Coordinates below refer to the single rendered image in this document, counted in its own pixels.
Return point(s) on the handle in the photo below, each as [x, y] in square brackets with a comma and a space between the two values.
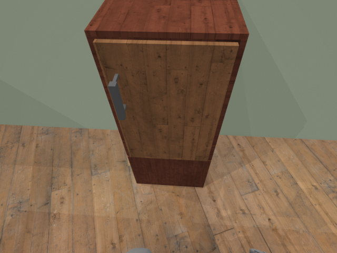
[116, 97]

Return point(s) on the cupboard door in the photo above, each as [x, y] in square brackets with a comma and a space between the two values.
[174, 92]

